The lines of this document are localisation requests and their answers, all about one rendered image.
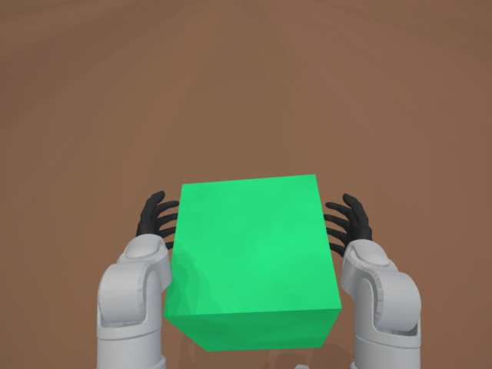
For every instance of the robot left hand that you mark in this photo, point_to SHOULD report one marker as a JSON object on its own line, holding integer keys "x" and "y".
{"x": 150, "y": 223}

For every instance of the carton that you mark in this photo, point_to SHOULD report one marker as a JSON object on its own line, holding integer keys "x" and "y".
{"x": 251, "y": 265}

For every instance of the robot left forearm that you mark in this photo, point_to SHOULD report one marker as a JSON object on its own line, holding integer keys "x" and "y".
{"x": 129, "y": 314}

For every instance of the robot right forearm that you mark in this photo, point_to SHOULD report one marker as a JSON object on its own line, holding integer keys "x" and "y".
{"x": 387, "y": 311}

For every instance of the robot right hand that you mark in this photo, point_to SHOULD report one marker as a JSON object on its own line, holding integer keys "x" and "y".
{"x": 356, "y": 226}

